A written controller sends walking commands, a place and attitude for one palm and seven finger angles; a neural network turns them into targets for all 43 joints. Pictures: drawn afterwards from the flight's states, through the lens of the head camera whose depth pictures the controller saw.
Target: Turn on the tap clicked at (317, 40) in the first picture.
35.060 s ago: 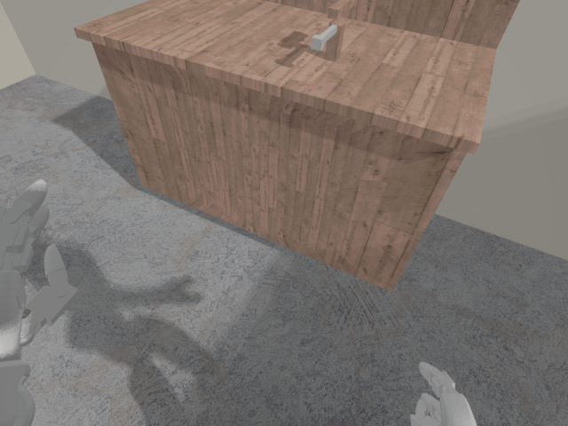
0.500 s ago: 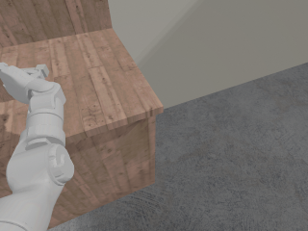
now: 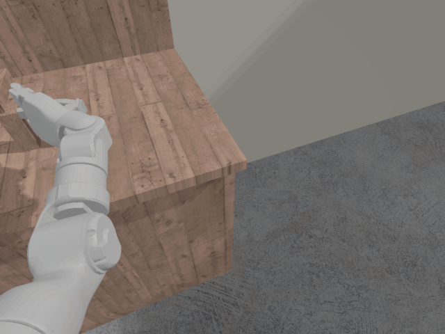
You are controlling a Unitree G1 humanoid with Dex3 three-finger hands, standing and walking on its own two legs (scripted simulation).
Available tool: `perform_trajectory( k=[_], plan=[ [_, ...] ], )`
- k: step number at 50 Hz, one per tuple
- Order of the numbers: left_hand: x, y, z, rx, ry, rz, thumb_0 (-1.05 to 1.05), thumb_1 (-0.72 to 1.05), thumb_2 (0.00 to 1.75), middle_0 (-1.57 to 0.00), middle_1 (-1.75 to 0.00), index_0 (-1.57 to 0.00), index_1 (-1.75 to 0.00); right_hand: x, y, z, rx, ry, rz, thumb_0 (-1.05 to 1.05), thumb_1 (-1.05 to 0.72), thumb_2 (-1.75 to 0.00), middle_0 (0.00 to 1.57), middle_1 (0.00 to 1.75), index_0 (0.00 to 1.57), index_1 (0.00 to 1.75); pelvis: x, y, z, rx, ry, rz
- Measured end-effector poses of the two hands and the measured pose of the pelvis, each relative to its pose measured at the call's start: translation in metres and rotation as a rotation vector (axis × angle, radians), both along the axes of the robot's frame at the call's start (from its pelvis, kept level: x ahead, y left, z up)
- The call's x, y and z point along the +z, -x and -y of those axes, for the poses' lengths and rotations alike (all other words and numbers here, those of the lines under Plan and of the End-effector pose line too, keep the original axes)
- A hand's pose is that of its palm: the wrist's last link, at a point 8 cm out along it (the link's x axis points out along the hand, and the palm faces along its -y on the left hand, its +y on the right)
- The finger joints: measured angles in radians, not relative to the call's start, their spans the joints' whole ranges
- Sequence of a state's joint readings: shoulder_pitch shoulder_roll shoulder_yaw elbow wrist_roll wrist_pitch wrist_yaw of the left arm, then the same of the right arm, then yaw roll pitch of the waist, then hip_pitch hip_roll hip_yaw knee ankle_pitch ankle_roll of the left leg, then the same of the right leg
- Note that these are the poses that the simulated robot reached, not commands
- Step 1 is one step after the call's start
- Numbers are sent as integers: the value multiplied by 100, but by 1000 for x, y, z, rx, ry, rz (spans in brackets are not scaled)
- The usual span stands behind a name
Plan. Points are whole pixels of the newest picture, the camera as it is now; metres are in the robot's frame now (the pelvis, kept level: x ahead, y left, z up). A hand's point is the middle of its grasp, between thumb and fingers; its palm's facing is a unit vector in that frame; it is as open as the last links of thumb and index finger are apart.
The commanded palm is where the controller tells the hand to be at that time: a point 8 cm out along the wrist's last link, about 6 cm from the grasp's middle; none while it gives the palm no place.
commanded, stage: lift the hand up off the lever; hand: left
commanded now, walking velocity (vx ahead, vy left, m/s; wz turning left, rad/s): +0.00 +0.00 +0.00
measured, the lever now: (77, 109) +0.54 +0.31 +0.14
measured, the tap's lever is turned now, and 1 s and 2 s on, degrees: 74 74 74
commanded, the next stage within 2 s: draw the hand back beside the body in 0.38 s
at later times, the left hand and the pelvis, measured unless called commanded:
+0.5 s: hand (78, 104) +0.45 +0.25 +0.21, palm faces +0.84 -0.52 -0.11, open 7.8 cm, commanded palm +0.39 +0.27 +0.21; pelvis +0.00 -0.02 +0.00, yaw +1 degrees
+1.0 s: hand (46, 167) +0.31 +0.25 +0.20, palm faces +0.45 -0.87 -0.20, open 7.7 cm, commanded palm +0.27 +0.27 +0.19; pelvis -0.02 -0.01 +0.01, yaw -2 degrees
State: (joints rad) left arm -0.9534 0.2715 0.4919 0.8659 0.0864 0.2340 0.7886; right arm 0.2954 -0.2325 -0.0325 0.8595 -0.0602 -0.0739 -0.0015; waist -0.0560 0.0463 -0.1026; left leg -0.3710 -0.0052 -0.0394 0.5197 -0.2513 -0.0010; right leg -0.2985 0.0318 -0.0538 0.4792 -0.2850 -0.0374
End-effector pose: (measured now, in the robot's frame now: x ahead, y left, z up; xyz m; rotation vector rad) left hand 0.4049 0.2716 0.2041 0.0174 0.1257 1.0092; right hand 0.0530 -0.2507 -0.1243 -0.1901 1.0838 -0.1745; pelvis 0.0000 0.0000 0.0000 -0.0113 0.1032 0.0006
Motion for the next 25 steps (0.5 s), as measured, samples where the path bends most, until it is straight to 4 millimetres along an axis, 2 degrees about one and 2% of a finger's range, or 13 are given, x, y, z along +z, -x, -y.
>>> perform_trajectory(
  k=[7, 14, 21, 25],
  plan=[
    [6, 6, 10, -6, -3, -13, 2, 90, 90, -15, -15, -15, -15, 0, -12, 1, 8, -12, 33, 1, -90, -90, 20, 30, 20, 30, 1, -1, 3, -3, -5, 15],
    [8, 10, 7, 31, 3, -48, 2, 90, 90, -16, -15, -15, -15, 3, -21, 9, 20, 0, 62, 1, -90, -90, 20, 30, 20, 30, 1, 2, 10, 0, -7, 17],
    [16, 12, 5, 31, -45, -24, 2, 90, 90, -15, -15, -15, -15, 4, -18, 20, 23, 16, 50, 0, -90, -90, 20, 30, 20, 30, 1, 3, 17, 8, -9, 12],
    [12, 12, 9, 6, -36, -24, 2, 90, 90, -15, -15, -15, -15, 3, -14, 26, 15, 21, 38, 1, -90, -90, 20, 30, 20, 30, 1, 3, 19, 12, -10, 17]
  ],
)
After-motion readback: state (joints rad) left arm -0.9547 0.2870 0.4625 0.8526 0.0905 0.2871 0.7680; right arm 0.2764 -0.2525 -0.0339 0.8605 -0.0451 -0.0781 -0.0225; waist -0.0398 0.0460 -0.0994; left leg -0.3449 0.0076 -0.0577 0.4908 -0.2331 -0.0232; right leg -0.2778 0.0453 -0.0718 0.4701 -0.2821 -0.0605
